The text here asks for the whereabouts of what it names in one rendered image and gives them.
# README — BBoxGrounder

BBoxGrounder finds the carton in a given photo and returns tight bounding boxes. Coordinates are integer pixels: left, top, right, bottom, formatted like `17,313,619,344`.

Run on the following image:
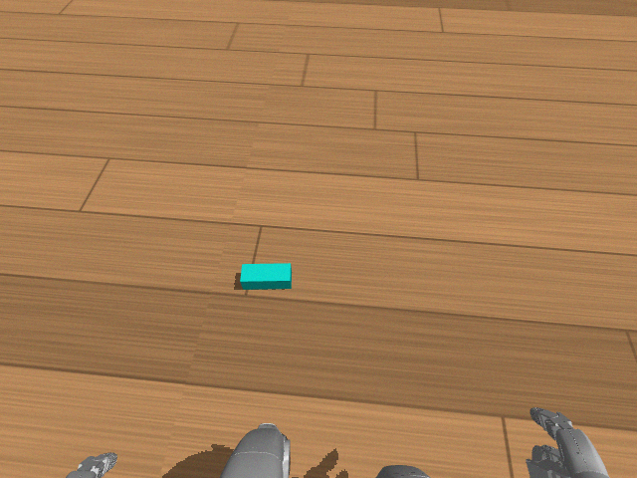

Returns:
240,263,292,290

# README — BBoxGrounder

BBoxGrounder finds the right robot hand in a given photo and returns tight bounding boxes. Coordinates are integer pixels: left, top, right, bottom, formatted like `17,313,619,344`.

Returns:
526,407,609,478

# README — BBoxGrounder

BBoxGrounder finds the left robot hand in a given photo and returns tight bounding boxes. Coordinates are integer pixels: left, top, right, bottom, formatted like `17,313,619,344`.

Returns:
66,453,117,478

